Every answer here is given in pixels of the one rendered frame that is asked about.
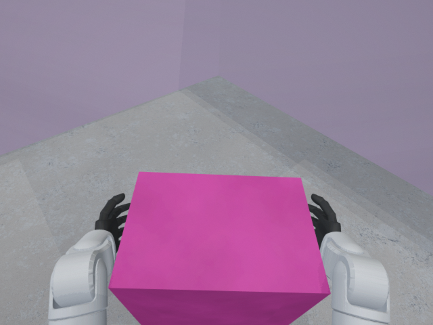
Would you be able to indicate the carton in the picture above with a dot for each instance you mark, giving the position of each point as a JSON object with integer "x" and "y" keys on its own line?
{"x": 202, "y": 249}

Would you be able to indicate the robot left forearm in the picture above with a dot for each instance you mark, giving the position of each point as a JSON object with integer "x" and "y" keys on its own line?
{"x": 78, "y": 293}

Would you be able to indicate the robot right forearm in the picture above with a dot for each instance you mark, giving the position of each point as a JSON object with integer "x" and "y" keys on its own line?
{"x": 360, "y": 284}

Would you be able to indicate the robot right hand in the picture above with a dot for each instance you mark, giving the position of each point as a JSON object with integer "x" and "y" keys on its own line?
{"x": 326, "y": 221}

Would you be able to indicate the robot left hand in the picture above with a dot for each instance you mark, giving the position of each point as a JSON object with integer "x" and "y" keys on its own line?
{"x": 108, "y": 218}

